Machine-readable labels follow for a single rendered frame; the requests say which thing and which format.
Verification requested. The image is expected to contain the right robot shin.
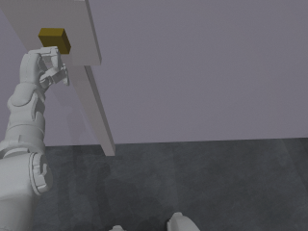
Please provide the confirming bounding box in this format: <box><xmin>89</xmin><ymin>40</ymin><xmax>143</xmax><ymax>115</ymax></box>
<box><xmin>171</xmin><ymin>212</ymin><xmax>183</xmax><ymax>218</ymax></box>

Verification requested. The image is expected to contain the left robot forearm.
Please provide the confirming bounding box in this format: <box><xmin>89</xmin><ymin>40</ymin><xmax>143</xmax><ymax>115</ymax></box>
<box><xmin>0</xmin><ymin>83</ymin><xmax>46</xmax><ymax>160</ymax></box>

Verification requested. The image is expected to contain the left robot hand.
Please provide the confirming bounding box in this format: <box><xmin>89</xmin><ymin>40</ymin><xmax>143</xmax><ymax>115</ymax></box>
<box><xmin>19</xmin><ymin>46</ymin><xmax>70</xmax><ymax>93</ymax></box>

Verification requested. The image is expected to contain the panel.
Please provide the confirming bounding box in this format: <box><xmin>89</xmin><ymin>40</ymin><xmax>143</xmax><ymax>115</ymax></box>
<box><xmin>0</xmin><ymin>0</ymin><xmax>116</xmax><ymax>156</ymax></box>

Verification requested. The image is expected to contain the robot left upper arm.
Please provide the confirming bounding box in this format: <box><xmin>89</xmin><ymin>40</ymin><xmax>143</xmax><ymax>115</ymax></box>
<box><xmin>0</xmin><ymin>152</ymin><xmax>53</xmax><ymax>231</ymax></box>

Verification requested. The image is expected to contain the robot right thigh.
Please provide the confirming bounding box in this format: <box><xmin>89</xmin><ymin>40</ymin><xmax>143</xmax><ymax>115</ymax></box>
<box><xmin>167</xmin><ymin>216</ymin><xmax>200</xmax><ymax>231</ymax></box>

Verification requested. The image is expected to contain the button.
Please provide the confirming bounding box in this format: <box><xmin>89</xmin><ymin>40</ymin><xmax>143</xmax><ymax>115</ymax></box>
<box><xmin>38</xmin><ymin>28</ymin><xmax>71</xmax><ymax>55</ymax></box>

